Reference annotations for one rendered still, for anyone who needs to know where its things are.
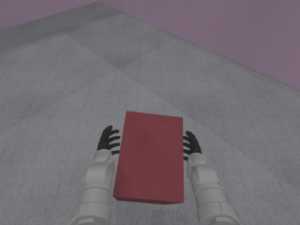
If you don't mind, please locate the left robot hand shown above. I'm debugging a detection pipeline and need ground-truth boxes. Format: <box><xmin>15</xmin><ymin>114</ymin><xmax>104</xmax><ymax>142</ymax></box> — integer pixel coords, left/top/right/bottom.
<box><xmin>97</xmin><ymin>125</ymin><xmax>121</xmax><ymax>155</ymax></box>

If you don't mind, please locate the left robot forearm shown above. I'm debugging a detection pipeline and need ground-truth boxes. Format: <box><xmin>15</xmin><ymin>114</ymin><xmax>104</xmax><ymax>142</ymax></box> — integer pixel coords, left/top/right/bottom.
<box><xmin>68</xmin><ymin>149</ymin><xmax>115</xmax><ymax>225</ymax></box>

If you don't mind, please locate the right robot forearm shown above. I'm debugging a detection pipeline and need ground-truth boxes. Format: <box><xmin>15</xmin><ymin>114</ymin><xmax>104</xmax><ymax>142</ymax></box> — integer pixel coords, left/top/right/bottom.
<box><xmin>187</xmin><ymin>153</ymin><xmax>242</xmax><ymax>225</ymax></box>

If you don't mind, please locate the right robot hand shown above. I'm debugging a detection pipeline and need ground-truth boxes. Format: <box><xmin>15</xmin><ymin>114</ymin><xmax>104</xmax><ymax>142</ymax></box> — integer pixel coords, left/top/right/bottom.
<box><xmin>183</xmin><ymin>131</ymin><xmax>202</xmax><ymax>161</ymax></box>

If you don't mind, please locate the carton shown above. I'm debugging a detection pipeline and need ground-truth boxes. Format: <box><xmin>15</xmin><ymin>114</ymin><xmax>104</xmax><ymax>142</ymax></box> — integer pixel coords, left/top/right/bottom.
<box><xmin>112</xmin><ymin>111</ymin><xmax>184</xmax><ymax>205</ymax></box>

